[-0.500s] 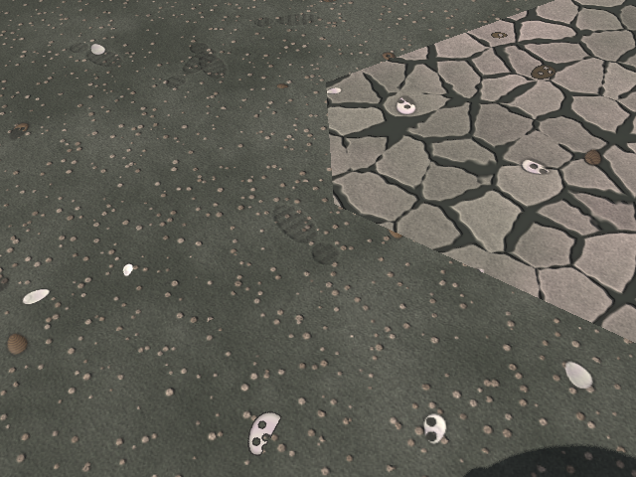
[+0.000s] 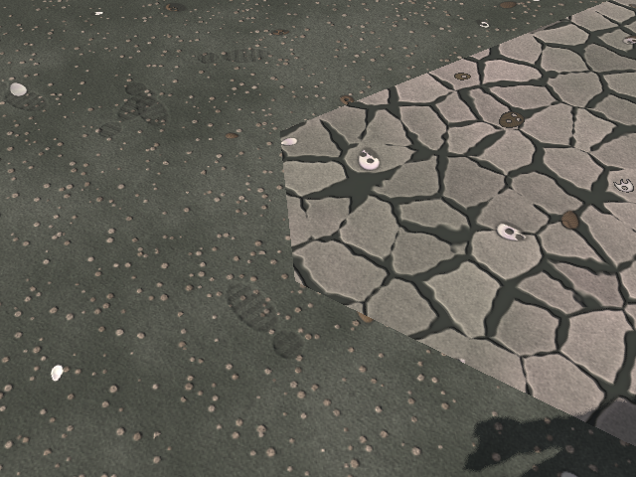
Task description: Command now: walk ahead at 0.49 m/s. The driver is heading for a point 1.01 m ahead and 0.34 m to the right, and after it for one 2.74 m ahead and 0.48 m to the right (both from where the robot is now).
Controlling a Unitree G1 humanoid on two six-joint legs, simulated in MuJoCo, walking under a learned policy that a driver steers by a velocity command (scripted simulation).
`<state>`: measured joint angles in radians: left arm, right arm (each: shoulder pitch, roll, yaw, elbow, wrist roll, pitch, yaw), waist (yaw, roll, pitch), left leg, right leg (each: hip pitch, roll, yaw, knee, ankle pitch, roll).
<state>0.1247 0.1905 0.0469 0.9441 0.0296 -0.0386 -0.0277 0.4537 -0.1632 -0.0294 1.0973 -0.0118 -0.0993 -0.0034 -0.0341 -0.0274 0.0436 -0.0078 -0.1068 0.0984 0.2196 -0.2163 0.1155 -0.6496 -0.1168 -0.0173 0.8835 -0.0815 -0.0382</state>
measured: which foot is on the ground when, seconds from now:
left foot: down 0.00-0.24, up 0.26-0.74, down 0.76-1.00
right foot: up 0.00-0.20, down 0.22-0.76, up 0.78-1.00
